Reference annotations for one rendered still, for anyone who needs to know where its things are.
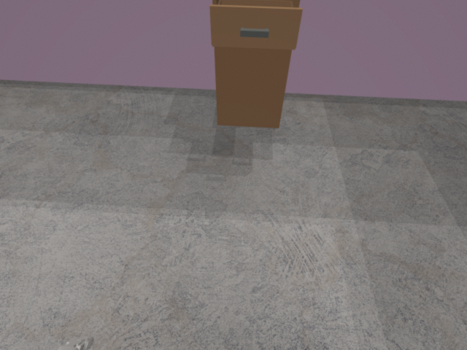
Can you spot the handle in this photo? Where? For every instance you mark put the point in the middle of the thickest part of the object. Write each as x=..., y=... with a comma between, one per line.
x=253, y=32

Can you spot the drawer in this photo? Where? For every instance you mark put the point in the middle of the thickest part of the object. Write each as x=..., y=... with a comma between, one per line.
x=280, y=17

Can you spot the cabinet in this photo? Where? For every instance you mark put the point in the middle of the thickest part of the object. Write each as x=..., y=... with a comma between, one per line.
x=250, y=84

